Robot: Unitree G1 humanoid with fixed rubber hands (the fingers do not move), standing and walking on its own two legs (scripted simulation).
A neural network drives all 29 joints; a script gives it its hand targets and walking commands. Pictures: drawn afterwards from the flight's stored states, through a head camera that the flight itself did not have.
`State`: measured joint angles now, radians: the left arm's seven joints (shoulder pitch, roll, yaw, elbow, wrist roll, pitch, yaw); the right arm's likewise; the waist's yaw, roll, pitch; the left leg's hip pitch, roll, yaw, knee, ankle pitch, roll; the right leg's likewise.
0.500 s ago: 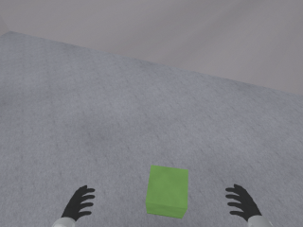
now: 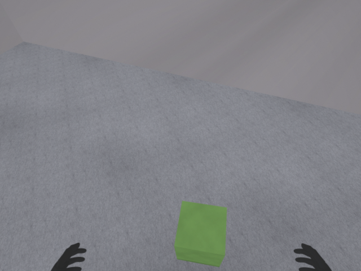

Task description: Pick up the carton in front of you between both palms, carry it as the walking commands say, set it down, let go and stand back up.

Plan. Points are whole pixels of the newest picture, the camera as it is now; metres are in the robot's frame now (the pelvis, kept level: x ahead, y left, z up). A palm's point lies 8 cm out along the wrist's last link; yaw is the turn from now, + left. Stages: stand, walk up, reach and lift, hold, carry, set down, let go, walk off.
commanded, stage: stand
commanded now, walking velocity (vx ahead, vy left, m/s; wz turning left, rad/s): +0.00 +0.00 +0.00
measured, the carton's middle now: (200, 234) +0.38 -0.05 -0.65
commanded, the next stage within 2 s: none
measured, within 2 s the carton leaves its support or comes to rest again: neither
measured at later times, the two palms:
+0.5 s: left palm out of the picture +0.10 +0.30 -0.09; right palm out of the picture +0.10 -0.30 -0.10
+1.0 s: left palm out of the picture +0.07 +0.31 -0.09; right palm out of the picture +0.07 -0.30 -0.10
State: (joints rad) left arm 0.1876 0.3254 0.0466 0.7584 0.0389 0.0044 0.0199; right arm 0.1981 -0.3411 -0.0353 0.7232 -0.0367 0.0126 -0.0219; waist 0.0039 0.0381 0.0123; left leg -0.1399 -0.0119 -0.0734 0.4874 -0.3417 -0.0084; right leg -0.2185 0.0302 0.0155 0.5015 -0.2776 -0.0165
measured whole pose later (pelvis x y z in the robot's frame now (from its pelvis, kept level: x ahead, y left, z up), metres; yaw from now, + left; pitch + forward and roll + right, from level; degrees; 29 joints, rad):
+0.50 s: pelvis -0.01 +0.00 +0.01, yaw +0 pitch -2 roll +0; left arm 0.14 0.35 0.03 0.91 0.02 0.00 0.01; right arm 0.19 -0.37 -0.01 0.85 -0.03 -0.01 -0.03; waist 0.01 0.03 0.02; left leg -0.09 -0.01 -0.07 0.41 -0.29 -0.01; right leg -0.16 0.03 0.01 0.43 -0.23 -0.02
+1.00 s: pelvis -0.02 +0.00 +0.01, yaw +0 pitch -2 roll +0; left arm 0.12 0.37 0.02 1.01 0.02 -0.01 0.01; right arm 0.17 -0.38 0.00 0.96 -0.02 -0.01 -0.02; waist 0.01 0.02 0.03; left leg -0.08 -0.01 -0.06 0.37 -0.25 -0.01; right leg -0.16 0.02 0.03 0.38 -0.19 -0.01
